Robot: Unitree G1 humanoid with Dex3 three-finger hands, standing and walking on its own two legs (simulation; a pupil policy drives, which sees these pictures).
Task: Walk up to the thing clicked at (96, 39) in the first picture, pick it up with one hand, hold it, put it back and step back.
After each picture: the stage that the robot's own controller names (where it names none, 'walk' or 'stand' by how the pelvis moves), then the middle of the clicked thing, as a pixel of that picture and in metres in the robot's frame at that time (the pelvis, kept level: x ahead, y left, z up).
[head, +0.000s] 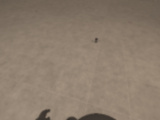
stand; (96, 40) +1.92 -0.09 -0.72
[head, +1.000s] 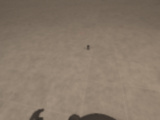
walk; (88, 47) +1.78 +0.21 -0.70
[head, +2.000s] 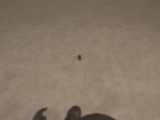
walk; (79, 57) +1.19 +0.30 -0.71
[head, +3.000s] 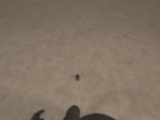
walk; (77, 77) +0.73 +0.24 -0.72
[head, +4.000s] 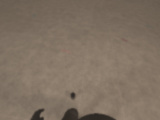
walk; (72, 96) +0.41 +0.19 -0.69
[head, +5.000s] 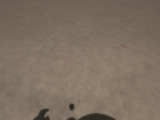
stand; (71, 107) +0.31 +0.20 -0.72
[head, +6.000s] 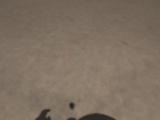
stand; (72, 106) +0.30 +0.20 -0.73
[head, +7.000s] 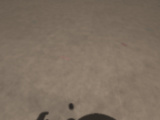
stand; (71, 106) +0.31 +0.21 -0.73
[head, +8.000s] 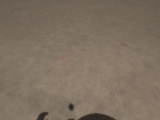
stand; (71, 107) +0.30 +0.21 -0.73
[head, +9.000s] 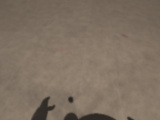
go down; (70, 100) +0.31 +0.21 -0.71
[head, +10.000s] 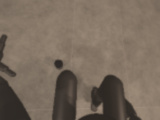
go down; (58, 64) +0.39 +0.23 -0.28
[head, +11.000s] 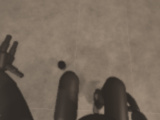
close in; (62, 65) +0.38 +0.23 -0.29
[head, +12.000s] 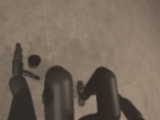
close in; (34, 62) +0.38 +0.26 -0.22
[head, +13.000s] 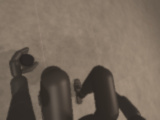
close; (27, 62) +0.37 +0.27 -0.22
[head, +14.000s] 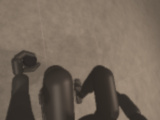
lift; (29, 61) +0.36 +0.26 -0.22
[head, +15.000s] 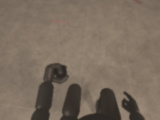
lift; (61, 74) +0.31 +0.20 -0.02
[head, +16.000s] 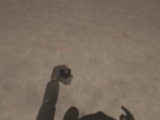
hold; (66, 76) +0.32 +0.18 +0.00
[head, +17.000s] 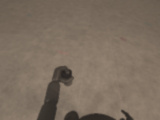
hold; (67, 77) +0.32 +0.17 +0.00
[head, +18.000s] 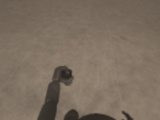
crouch; (67, 77) +0.32 +0.17 +0.00
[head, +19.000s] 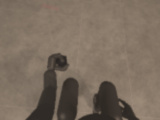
crouch; (62, 64) +0.39 +0.20 -0.09
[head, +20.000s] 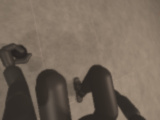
lower; (21, 55) +0.41 +0.28 -0.22
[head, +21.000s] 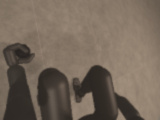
lower; (23, 54) +0.41 +0.28 -0.22
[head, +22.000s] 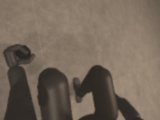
lower; (24, 55) +0.41 +0.28 -0.22
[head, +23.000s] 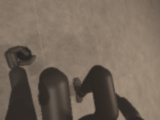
lower; (25, 57) +0.40 +0.28 -0.22
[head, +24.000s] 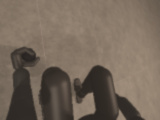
loosen; (29, 58) +0.39 +0.26 -0.22
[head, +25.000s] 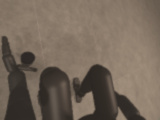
withdraw; (27, 59) +0.39 +0.26 -0.23
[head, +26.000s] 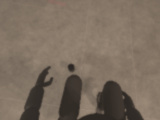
walk; (71, 68) +0.41 +0.20 -0.36
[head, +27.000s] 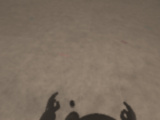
stand; (72, 104) +0.34 +0.17 -0.66
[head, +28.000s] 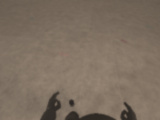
stand; (71, 103) +0.34 +0.19 -0.67
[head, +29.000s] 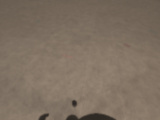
stand; (74, 103) +0.36 +0.17 -0.71
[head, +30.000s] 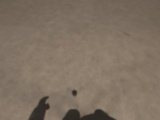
walk; (74, 93) +0.39 +0.15 -0.70
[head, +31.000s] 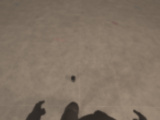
walk; (73, 79) +0.56 +0.22 -0.69
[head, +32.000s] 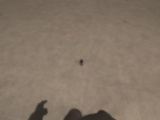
walk; (81, 62) +0.92 +0.20 -0.69
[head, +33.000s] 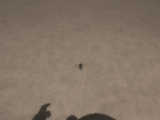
stand; (80, 66) +0.98 +0.19 -0.71
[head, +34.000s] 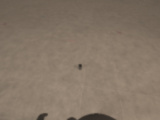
stand; (80, 67) +1.01 +0.20 -0.72
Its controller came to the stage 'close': yes
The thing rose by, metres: 0.72
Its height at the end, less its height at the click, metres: +0.00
